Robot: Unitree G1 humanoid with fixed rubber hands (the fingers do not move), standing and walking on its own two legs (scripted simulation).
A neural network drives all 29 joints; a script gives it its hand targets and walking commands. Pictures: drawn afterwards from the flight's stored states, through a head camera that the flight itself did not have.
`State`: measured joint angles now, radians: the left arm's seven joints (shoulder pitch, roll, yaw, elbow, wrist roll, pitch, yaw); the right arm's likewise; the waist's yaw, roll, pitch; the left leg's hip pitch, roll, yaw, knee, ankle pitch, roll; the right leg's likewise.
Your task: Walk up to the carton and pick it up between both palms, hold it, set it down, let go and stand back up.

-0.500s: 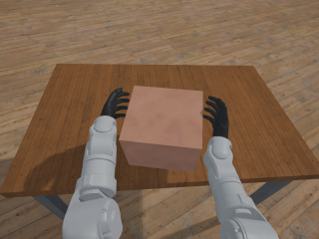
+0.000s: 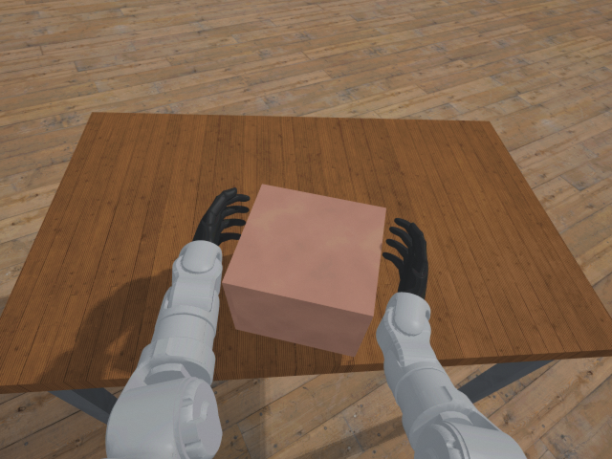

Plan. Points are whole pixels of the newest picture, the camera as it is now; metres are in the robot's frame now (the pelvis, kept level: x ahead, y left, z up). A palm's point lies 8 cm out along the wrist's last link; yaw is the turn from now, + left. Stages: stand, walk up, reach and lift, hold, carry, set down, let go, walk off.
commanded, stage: set down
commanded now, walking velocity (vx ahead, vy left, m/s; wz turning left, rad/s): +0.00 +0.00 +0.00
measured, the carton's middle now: (308, 270) +0.38 -0.04 -0.04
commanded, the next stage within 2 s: none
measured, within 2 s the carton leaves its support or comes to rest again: rests again in 0.48 s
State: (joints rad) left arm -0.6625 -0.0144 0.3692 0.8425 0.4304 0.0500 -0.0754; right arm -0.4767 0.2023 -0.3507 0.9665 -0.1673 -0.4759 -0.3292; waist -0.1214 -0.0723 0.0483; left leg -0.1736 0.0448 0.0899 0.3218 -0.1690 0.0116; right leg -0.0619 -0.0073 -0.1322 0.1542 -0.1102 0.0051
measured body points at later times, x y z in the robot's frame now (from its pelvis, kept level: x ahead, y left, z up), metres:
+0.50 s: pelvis -0.02 +0.01 +0.00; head +0.05 +0.06 +0.44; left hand +0.43 +0.10 +0.02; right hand +0.32 -0.17 +0.01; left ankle +0.00 +0.10 -0.75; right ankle -0.02 -0.12 -0.75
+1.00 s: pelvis -0.02 +0.00 +0.00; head +0.05 +0.04 +0.44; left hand +0.43 +0.11 +0.02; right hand +0.32 -0.16 +0.01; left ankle +0.00 +0.10 -0.75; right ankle -0.02 -0.12 -0.75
